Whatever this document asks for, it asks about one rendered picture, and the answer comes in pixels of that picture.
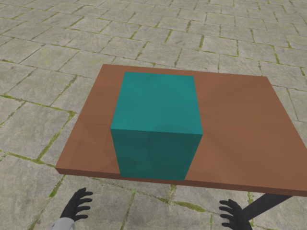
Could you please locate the table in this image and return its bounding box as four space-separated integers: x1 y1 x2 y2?
55 64 307 224

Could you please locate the carton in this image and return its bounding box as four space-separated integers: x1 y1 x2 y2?
110 72 203 181

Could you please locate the right robot hand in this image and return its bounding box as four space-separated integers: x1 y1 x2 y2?
219 199 253 230

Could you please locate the left robot hand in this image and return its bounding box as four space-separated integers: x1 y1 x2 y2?
60 187 93 222

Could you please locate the left robot forearm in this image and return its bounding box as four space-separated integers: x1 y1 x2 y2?
49 218 75 230

